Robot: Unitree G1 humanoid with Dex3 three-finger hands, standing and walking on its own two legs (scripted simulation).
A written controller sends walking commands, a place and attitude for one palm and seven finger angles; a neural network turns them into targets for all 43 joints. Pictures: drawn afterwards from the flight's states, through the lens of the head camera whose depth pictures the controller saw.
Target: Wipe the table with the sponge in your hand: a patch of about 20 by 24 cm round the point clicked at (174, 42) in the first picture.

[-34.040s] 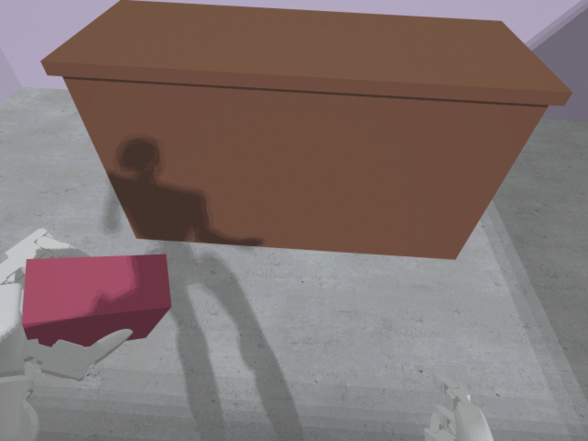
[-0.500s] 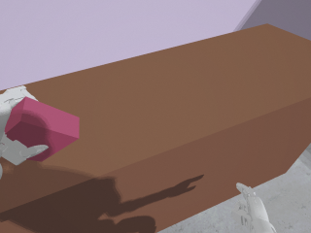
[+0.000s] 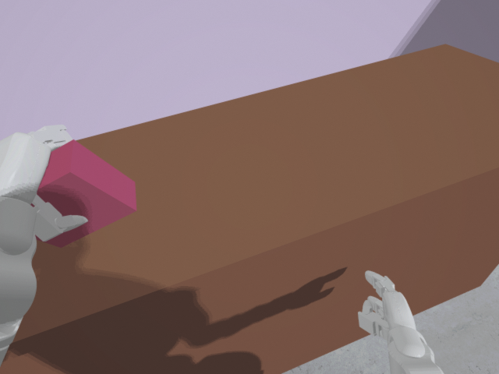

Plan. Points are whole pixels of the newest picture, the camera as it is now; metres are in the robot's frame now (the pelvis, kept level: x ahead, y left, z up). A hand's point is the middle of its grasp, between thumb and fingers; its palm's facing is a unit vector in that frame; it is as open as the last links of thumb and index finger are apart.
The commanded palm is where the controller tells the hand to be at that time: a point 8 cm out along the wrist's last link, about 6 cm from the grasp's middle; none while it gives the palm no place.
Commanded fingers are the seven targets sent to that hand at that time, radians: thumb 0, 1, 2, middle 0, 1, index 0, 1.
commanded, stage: turn the palm down, sponge in hand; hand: left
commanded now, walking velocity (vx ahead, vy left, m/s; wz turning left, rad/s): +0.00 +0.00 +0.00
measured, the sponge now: (77, 204) +0.26 +0.28 +0.20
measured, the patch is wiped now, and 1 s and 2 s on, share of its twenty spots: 0.00 0.00 0.00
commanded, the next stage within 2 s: move the sponge above the wiping area in 0.86 s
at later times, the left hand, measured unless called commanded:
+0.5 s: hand (51, 182) +0.24 +0.28 +0.25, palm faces +0.36 -0.08 -0.93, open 9.8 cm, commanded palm +0.18 +0.28 +0.31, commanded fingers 0.00 0.10 1.30 -1.20 -1.60 -1.20 -1.60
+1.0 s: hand (68, 185) +0.25 +0.26 +0.25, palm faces +0.35 -0.07 -0.93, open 9.8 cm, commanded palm +0.19 +0.26 +0.31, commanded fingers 0.00 0.10 1.30 -1.20 -1.60 -1.20 -1.60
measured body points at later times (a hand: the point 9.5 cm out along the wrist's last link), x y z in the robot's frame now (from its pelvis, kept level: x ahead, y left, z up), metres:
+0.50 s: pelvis -0.01 +0.00 +0.00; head -0.03 -0.06 +0.45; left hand +0.22 +0.28 +0.30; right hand +0.27 -0.18 -0.06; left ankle +0.01 +0.10 -0.73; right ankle +0.06 -0.06 -0.73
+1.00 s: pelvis -0.01 -0.02 +0.00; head -0.03 -0.08 +0.45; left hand +0.22 +0.26 +0.30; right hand +0.28 -0.20 -0.06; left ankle +0.01 +0.10 -0.73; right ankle +0.06 -0.06 -0.73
